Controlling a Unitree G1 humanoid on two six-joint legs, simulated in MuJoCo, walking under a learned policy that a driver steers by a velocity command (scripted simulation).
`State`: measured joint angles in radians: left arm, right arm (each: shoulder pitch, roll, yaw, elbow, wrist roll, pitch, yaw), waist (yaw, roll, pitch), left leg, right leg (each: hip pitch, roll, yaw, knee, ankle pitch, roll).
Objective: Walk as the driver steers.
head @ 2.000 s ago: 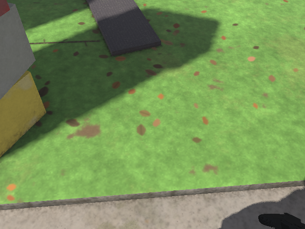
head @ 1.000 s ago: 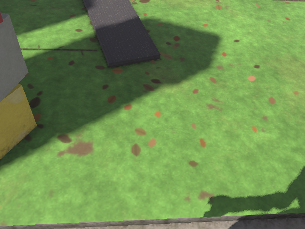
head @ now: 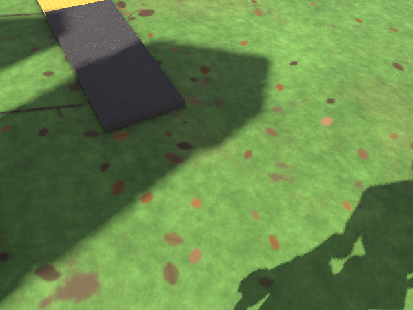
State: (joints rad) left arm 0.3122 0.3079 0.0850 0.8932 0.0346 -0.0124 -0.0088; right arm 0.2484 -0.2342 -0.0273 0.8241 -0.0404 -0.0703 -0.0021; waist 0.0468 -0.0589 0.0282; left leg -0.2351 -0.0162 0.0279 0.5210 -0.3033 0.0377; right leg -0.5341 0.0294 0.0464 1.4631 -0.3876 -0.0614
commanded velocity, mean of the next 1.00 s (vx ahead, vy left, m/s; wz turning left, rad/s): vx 0.50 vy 0.00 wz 0.16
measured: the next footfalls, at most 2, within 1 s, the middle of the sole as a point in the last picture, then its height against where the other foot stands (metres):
right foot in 0.32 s outside the picture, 0.06 m higher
left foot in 0.90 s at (191, 263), level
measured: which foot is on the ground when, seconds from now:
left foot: down 0.00-0.34, up 0.36-0.88, down 0.90-1.00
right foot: up 0.00-0.30, down 0.32-0.92, up 0.94-1.00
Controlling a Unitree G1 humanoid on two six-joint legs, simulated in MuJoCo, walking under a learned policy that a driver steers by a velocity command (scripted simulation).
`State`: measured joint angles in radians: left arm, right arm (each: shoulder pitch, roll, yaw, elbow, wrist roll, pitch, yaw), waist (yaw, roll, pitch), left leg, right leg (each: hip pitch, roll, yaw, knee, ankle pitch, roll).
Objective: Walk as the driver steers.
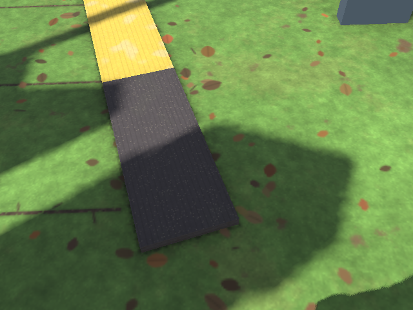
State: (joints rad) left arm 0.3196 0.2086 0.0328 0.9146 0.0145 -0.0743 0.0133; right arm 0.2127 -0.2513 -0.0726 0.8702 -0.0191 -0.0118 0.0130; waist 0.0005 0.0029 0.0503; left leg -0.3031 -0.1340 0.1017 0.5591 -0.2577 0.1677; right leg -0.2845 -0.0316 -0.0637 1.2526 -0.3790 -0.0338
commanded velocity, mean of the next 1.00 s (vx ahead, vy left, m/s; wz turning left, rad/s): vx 0.50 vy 0.00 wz -0.21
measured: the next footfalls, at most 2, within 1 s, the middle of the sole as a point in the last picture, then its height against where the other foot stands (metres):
right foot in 0.40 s outside the picture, level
left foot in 0.92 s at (206, 228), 0.04 m higher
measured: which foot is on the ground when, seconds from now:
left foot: down 0.00-0.42, up 0.44-0.90, down 0.92-1.00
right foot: up 0.00-0.38, down 0.40-0.98, up 1.00-1.00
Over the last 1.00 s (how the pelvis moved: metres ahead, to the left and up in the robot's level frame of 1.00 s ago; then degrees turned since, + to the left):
0.54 0.02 0.05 14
